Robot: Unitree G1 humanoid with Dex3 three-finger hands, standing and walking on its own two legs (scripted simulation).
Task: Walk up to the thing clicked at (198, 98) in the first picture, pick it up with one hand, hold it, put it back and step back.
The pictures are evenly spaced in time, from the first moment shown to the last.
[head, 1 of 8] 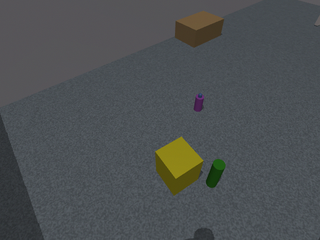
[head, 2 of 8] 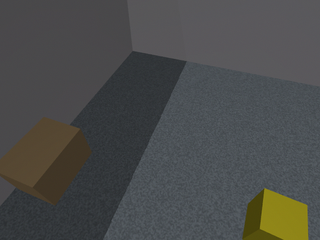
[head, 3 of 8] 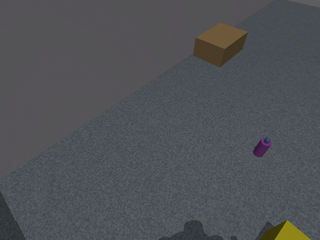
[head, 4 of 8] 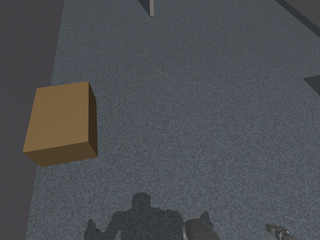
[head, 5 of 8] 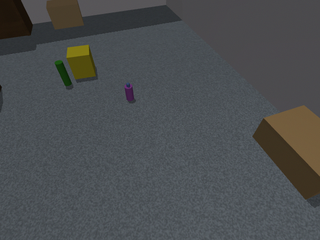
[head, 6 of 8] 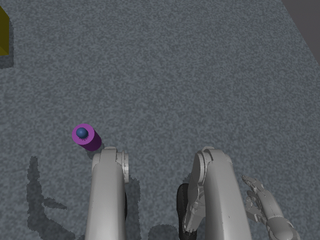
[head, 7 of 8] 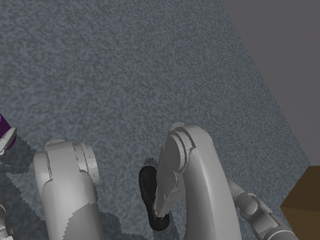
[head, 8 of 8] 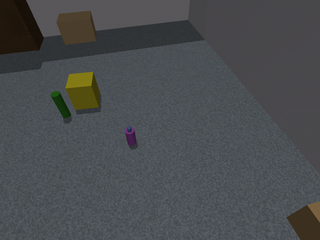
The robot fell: no
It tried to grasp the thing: yes
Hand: left
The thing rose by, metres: 0.70
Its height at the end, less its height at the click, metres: +0.00
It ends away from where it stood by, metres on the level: 0.02
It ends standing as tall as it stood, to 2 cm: yes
